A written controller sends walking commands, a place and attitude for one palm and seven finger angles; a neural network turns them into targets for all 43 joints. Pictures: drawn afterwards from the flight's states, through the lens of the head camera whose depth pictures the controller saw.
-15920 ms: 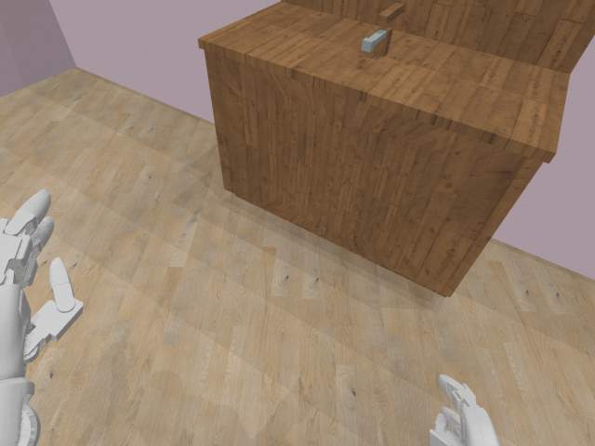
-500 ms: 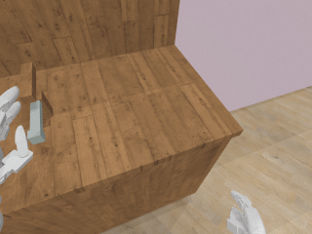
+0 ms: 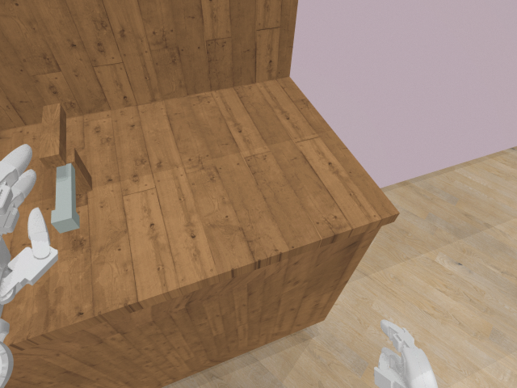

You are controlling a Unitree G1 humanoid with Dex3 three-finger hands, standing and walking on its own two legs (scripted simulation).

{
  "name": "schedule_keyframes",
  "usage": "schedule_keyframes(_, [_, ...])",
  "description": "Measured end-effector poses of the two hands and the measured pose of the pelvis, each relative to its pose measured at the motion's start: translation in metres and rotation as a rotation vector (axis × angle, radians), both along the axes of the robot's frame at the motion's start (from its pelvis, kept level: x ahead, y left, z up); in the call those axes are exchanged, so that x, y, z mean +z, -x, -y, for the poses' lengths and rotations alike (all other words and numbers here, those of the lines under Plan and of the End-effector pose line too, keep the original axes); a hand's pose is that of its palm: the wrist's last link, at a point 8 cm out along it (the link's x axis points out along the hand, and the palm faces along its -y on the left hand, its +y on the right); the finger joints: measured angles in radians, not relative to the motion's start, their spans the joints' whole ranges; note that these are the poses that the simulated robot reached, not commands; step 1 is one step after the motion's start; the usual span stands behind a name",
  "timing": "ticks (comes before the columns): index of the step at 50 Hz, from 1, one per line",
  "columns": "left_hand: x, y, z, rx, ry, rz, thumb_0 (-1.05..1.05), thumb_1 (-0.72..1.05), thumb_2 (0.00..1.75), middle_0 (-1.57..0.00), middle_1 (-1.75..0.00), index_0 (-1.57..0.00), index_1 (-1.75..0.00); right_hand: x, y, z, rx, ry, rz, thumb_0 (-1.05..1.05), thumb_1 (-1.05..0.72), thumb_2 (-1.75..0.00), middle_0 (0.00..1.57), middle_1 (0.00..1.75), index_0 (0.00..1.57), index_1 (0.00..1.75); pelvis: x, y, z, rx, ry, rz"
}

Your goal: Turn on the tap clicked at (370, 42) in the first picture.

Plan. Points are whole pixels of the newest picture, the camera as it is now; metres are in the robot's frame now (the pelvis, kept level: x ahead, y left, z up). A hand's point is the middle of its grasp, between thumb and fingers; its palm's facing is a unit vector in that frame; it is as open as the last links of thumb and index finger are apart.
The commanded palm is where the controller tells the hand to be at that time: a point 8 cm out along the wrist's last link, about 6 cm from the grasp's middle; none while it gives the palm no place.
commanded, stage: shuffle to correct the standing spot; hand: left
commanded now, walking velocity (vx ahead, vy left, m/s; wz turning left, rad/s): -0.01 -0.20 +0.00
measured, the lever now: (65, 219) +0.33 +0.32 +0.07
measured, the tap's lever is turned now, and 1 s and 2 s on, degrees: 0 0 0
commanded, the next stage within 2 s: none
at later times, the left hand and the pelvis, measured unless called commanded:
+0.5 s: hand (54, 254) +0.23 +0.24 +0.16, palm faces +0.33 -0.86 -0.39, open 7.4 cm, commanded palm +0.16 +0.28 +0.18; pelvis +0.00 +0.00 +0.00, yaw +0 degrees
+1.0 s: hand (54, 255) +0.23 +0.24 +0.16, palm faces +0.34 -0.86 -0.38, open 7.4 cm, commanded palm +0.16 +0.28 +0.18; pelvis +0.00 +0.00 +0.00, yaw +0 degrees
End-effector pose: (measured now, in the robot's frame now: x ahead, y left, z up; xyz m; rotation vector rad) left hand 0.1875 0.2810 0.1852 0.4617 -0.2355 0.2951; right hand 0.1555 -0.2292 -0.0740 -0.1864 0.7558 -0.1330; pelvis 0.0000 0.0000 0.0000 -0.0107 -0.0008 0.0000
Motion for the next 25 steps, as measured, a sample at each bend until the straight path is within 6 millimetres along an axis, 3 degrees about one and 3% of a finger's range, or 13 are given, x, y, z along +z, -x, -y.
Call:
schedule_keyframes(13, [-0.013,0.011,0.004,0.011,0.039,-0.045,0.01,0.89,0.90,-0.21,-0.30,-0.21,-0.30,-0.004,0.002,0.008,-0.009,0.005,-0.008,0.01,-0.90,-0.89,0.20,0.30,0.20,0.30,-0.004,0.000,0.004,0.003,0.001,0.006])
schedule_keyframes(25, [-0.005,-0.001,-0.001,0.010,0.018,-0.013,0.01,0.89,0.90,-0.21,-0.30,-0.21,-0.30,0.002,-0.005,0.002,0.003,0.004,0.008,0.01,-0.90,-0.89,0.20,0.30,0.20,0.30,-0.001,-0.001,0.000,0.001,0.002,0.001])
